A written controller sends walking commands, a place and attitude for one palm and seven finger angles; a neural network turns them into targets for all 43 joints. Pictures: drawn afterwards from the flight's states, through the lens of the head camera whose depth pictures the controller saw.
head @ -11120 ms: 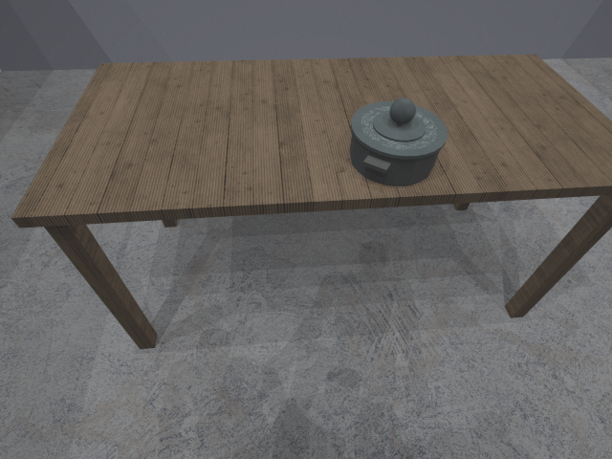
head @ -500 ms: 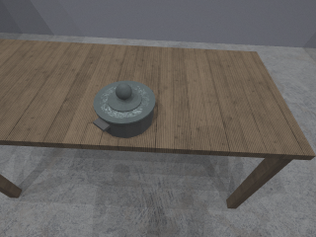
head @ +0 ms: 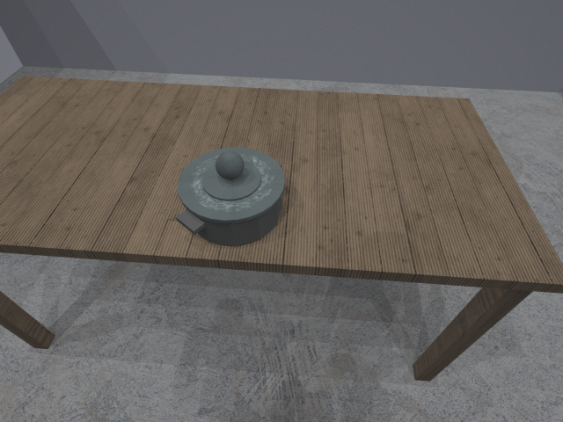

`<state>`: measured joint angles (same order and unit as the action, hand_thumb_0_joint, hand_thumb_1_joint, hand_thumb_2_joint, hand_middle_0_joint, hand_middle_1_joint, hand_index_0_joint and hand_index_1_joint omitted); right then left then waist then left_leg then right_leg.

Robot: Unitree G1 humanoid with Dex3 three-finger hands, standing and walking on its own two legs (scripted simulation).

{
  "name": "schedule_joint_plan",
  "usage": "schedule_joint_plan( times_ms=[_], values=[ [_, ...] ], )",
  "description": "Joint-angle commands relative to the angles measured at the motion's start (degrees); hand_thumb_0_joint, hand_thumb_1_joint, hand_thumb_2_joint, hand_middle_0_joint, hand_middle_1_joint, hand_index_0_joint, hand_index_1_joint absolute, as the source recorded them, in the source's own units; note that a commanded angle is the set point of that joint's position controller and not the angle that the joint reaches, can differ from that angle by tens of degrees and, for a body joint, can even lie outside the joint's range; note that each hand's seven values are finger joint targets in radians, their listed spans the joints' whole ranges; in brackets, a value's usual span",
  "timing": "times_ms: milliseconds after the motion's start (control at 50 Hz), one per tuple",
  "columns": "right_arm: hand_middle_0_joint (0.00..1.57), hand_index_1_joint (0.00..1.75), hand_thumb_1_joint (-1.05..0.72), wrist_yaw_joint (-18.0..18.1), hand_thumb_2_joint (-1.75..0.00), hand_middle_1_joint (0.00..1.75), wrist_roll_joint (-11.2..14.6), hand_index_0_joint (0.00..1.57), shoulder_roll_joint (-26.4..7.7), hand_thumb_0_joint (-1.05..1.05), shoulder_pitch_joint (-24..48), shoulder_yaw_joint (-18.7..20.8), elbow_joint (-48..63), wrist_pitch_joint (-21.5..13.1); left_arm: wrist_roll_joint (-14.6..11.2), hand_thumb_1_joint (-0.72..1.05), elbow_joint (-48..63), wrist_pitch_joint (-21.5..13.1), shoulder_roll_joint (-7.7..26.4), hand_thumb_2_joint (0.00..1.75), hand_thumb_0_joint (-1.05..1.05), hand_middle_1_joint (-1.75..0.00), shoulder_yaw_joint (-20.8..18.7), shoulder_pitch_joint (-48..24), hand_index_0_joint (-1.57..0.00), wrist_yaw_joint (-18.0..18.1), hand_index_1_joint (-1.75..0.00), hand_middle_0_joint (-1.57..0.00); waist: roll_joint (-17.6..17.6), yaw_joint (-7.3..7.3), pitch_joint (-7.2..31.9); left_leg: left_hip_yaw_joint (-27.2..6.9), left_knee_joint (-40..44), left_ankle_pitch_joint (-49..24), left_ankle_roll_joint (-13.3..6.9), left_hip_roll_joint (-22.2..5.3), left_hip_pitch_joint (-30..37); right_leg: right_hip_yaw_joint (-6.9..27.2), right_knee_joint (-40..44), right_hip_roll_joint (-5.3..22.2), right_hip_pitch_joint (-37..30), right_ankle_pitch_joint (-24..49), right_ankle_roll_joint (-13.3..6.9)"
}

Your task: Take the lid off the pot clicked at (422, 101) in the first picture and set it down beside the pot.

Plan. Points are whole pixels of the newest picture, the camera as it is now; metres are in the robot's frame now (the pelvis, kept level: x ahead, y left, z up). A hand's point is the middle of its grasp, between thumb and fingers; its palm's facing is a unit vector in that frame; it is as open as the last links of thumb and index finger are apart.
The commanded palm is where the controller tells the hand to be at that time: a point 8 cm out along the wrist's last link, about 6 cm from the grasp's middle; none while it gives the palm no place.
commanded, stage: lift the closed hand beside the body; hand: left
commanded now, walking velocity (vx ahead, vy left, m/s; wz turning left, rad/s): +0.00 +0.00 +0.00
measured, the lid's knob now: (229, 165) +0.54 +0.15 +0.05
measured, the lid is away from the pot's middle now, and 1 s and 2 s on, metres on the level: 0.00 0.00 0.00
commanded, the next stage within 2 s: raise the hand higher, near the body in 0.52 s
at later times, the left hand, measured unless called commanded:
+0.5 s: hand out of the picture +0.10 +0.20 -0.04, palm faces +0.27 -0.91 -0.30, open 3.1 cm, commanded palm +0.06 +0.24 -0.01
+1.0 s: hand (111, 403) +0.13 +0.22 +0.02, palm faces +0.27 -0.89 -0.38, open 3.1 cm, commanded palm +0.09 +0.26 +0.06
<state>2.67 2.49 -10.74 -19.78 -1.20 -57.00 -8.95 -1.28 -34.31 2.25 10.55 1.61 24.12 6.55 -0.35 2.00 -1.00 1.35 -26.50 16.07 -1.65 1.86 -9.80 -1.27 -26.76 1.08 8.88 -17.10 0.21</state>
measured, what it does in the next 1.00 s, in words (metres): stands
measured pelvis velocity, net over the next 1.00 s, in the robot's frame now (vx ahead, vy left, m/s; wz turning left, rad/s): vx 0.00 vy -0.01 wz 0.01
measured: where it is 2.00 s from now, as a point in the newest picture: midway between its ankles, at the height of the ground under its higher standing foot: outside the picture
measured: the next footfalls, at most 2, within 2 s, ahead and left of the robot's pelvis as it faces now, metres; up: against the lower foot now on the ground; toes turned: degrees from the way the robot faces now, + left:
none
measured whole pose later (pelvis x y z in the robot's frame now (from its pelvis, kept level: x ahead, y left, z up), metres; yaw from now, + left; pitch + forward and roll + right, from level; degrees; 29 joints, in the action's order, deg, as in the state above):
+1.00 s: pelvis +0.00 -0.01 +0.00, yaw +0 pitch -2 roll +0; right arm 4.0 0.5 -11.9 -11.5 0.3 -35.8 -9.4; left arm -0.2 9.7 -3.5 14.1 -7.0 38.0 5.4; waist -2.3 3.2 -0.3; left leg 0.7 -26.5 16.3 -1.6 1.4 -8.6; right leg -2.0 -25.8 0.6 7.1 -17.1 0.0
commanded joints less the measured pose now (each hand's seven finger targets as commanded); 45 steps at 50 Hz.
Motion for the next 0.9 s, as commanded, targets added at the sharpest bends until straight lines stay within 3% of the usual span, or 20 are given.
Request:
schedule_joint_plan(
  times_ms=[0, 40, 80, 120, 160, 180, 200, 240, 280, 320, 380, 480, 500, 560, 580, 620, 680, 800, 860, 880],
  values=[
    [0.20, 0.30, -0.90, -0.1, -0.90, 0.30, -0.6, 0.20, -8.6, 0.00, 10.0, 1.8, 14.5, -8.9, 1.2, 0.90, 17.3, -0.8, -3.7, 0.90, 0.00, -0.59, 4.3, 0.1, -0.46, 1.6, -0.59, -0.46, -0.4, -1.50, 2.7, -4.8, 4.0, -22.8, 2.2, -3.7, 4.2, -4.1, 2.9, -0.2, 3.2, 13.2, -1.6],
    [0.20, 0.30, -0.90, -1.7, -0.90, 0.30, -1.5, 0.20, -9.4, 0.00, 9.6, 4.1, 16.2, -6.2, 2.6, 0.90, 4.6, -0.6, -4.6, 0.90, 0.00, -0.68, 2.8, 7.8, -0.55, 0.0, -0.68, -0.55, 12.6, -1.16, -4.9, -4.7, 3.5, -15.8, 0.7, -3.6, -3.9, -5.1, 2.7, -0.7, 7.6, 10.4, -1.0],
    [0.20, 0.30, -0.90, -2.5, -0.90, 0.30, -1.3, 0.20, -9.1, 0.00, 12.9, 5.2, 19.9, -3.6, 2.3, 0.90, 3.7, -2.0, -0.1, 0.90, 0.00, -0.78, -3.6, 16.8, -0.64, -1.7, -0.78, -0.64, 16.5, 1.53, -6.8, -2.8, 3.7, -10.9, 0.9, -2.9, -8.0, -4.2, 3.1, -0.5, 6.8, 7.7, -1.2],
    [0.20, 0.30, -0.90, -2.4, -0.90, 0.30, -1.0, 0.20, -9.1, 0.00, 15.4, 4.9, 25.6, -3.2, 1.1, 0.90, 19.3, -5.8, 7.3, 0.90, 0.00, -0.88, -9.7, 15.3, -0.73, -2.7, -0.88, -0.73, 11.4, 2.88, -2.5, -1.5, 4.2, -7.5, 1.2, -1.9, -7.3, -2.3, 3.9, 0.2, 3.8, 3.6, -1.3],
    [0.20, 0.30, -0.90, -1.5, -0.90, 0.30, -1.1, 0.20, -8.5, 0.00, 15.6, 4.4, 28.9, -3.5, 0.2, 0.90, 32.4, -8.5, 13.3, 0.90, 0.00, -0.97, -14.1, 7.9, -0.82, -2.2, -0.97, -0.82, 2.4, 2.10, 2.5, -0.4, 3.6, -5.9, 1.1, -1.7, -3.8, -0.8, 4.3, 0.8, 2.3, 3.0, -1.2],
    [0.20, 0.30, -0.90, -1.0, -0.90, 0.30, -1.2, 0.20, -7.8, 0.00, 16.0, 3.8, 30.6, -3.7, 0.2, 0.90, 38.2, -9.3, 12.0, 0.90, 0.00, -1.02, -12.2, 2.8, -0.86, -2.0, -1.02, -0.86, -4.1, 1.16, 2.8, 0.0, 3.6, -5.2, 1.0, -1.3, -2.7, 0.0, 4.6, 0.8, 2.9, 3.1, -1.3],
    [0.20, 0.30, -0.90, -0.4, -0.90, 0.30, -1.4, 0.20, -7.1, 0.00, 14.9, 3.4, 30.4, -3.5, 0.2, 0.90, 36.9, -9.2, 10.8, 0.90, 0.00, -1.07, -11.6, 1.9, -0.90, -1.7, -1.07, -0.90, -5.4, 0.32, 2.0, 0.2, 3.3, -4.3, 0.9, -1.3, -2.3, 0.0, 4.9, 0.5, 3.9, 2.9, -1.3],
    [0.20, 0.30, -0.90, 0.2, -0.90, 0.30, -1.4, 0.20, -6.9, 0.00, 13.7, 3.2, 30.7, -2.6, 0.3, 0.90, 33.4, -8.8, 7.3, 0.90, 0.00, -1.16, -8.9, 0.2, -0.99, -1.5, -1.16, -0.99, -4.5, -1.33, -0.8, 0.3, 2.3, -2.9, 0.6, -1.0, -2.5, 0.3, 5.7, -0.2, 6.8, 2.3, -1.2],
    [0.20, 0.30, -0.90, 0.6, -0.90, 0.30, -1.1, 0.20, -7.4, 0.00, 13.2, 3.1, 31.5, -2.0, 0.2, 0.90, 32.1, -9.2, 5.3, 0.90, 0.00, -1.26, -6.6, -1.9, -1.08, -1.9, -1.26, -1.08, -0.7, -2.84, -3.2, 0.1, 1.5, 0.4, 0.2, -0.5, -3.1, 0.1, 7.4, -0.5, 9.7, -1.2, -0.8],
    [0.20, 0.30, -0.90, 1.1, -0.90, 0.30, -1.3, 0.20, -7.7, 0.00, 13.1, 3.2, 32.7, -2.3, 0.0, 0.90, 36.5, -10.1, 6.5, 0.90, 0.00, -1.36, -7.1, -0.6, -1.17, -2.1, -1.36, -1.17, -1.0, -1.80, 0.4, 0.2, 1.3, -0.1, -0.2, -0.4, -0.8, 0.5, 7.6, -0.3, 7.9, -1.4, -0.9],
    [0.20, 0.30, -0.90, 1.8, -0.90, 0.30, -1.7, 0.20, -7.3, 0.00, 12.8, 2.9, 33.5, -3.1, -0.3, 0.90, 43.1, -10.2, 9.0, 0.90, 0.00, -1.50, -9.3, 2.0, -1.30, -1.5, -1.50, -1.30, -4.9, -0.69, 6.0, 0.0, 1.5, -2.5, -0.1, -0.5, 1.7, 0.1, 6.9, -0.3, 4.4, 1.4, -1.1],
    [0.20, 0.30, -0.90, 2.2, -0.90, 0.30, -1.7, 0.20, -7.3, 0.00, 13.8, 2.9, 32.1, -1.8, 0.0, 0.90, 35.2, -8.6, 7.9, 0.90, 0.00, -1.50, -10.2, 6.8, -1.30, -1.2, -1.50, -1.30, 4.1, -0.93, -1.0, -0.5, 1.4, -4.7, -0.4, -0.7, -2.3, -0.8, 6.5, -0.7, 5.9, 4.6, -0.5],
    [0.20, 0.30, -0.90, 2.2, -0.90, 0.30, -1.6, 0.20, -7.5, 0.00, 14.3, 3.0, 32.2, -1.8, 0.1, 0.90, 36.3, -8.7, 8.7, 0.90, 0.00, -1.50, -10.9, 7.0, -1.30, -1.4, -1.50, -1.30, 4.2, -0.61, -1.3, -0.5, 1.3, -5.0, -0.6, -0.7, -2.6, -0.6, 6.4, -0.4, 5.7, 4.8, -0.5],
    [0.20, 0.30, -0.90, 2.3, -0.90, 0.30, -1.9, 0.20, -7.0, 0.00, 14.6, 3.0, 32.2, -2.8, 0.3, 0.90, 44.8, -9.5, 12.7, 0.90, 0.00, -1.50, -14.5, 9.4, -1.30, -1.0, -1.50, -1.30, -4.0, 1.26, 5.2, -0.3, 1.7, -8.9, -0.3, -1.0, 1.2, -0.4, 5.3, 0.0, 1.7, 8.4, -1.0],
    [0.20, 0.30, -0.90, 2.3, -0.90, 0.30, -2.0, 0.20, -6.6, 0.00, 14.7, 2.7, 32.3, -3.2, 0.2, 0.90, 47.3, -9.3, 11.9, 0.90, 0.00, -1.50, -13.8, 9.9, -1.30, -0.9, -1.50, -1.30, -6.0, 1.26, 6.4, -0.4, 1.8, -10.4, -0.3, -1.0, 1.8, -0.6, 4.8, 0.1, 0.6, 9.9, -1.2],
    [0.20, 0.30, -0.90, 2.3, -0.90, 0.30, -2.1, 0.20, -6.1, 0.00, 14.9, 2.9, 31.3, -3.3, 0.3, 0.90, 45.9, -8.5, 11.4, 0.90, 0.00, -1.50, -14.3, 13.2, -1.30, -0.5, -1.50, -1.30, -2.8, 1.48, 6.0, -0.7, 1.8, -13.1, -0.3, -1.5, 1.8, -1.1, 4.3, 0.0, 0.2, 12.5, -1.1],
    [0.20, 0.30, -0.90, 2.0, -0.90, 0.30, -1.9, 0.20, -6.5, 0.00, 15.3, 3.4, 30.4, -2.9, 0.7, 0.90, 41.8, -7.7, 8.1, 0.90, 0.00, -1.50, -11.7, 15.6, -1.30, -1.2, -1.50, -1.30, 3.5, 0.47, 0.8, -0.9, 1.7, -13.6, -0.5, -1.7, -0.3, -2.0, 4.5, -0.4, 2.7, 13.3, -0.5],
    [0.20, 0.30, -0.90, 2.1, -0.90, 0.30, -2.0, 0.20, -6.5, 0.00, 14.9, 3.3, 30.7, -4.5, 0.8, 0.90, 54.4, -9.4, 13.2, 0.90, 0.00, -1.50, -15.1, 13.7, -1.30, -0.5, -1.50, -1.30, -1.8, 1.53, 5.3, -1.5, 2.6, -14.4, -0.5, -1.8, 3.4, -1.8, 4.5, 0.0, 0.6, 11.8, -0.8],
    [0.20, 0.30, -0.90, 2.1, -0.90, 0.30, -2.0, 0.20, -6.2, 0.00, 14.9, 3.5, 30.1, -4.2, 1.0, 0.90, 52.7, -8.9, 12.4, 0.90, 0.00, -1.50, -15.6, 16.0, -1.30, -0.2, -1.50, -1.30, -0.1, 1.53, 3.7, -1.5, 2.6, -16.3, -0.3, -2.1, 3.7, -2.0, 4.9, -0.4, 1.1, 13.3, -0.8],
    [0.20, 0.30, -0.90, 2.0, -0.90, 0.30, -1.9, 0.20, -6.1, 0.00, 14.9, 3.3, 30.4, -4.1, 0.9, 0.90, 52.4, -8.9, 9.8, 0.90, 0.00, -1.50, -13.0, 16.0, -1.30, -0.6, -1.50, -1.30, -0.2, 1.01, 2.4, -1.2, 2.7, -16.2, -0.3, -2.1, 3.5, -2.2, 4.8, -0.3, 1.6, 13.6, -0.7]
  ],
)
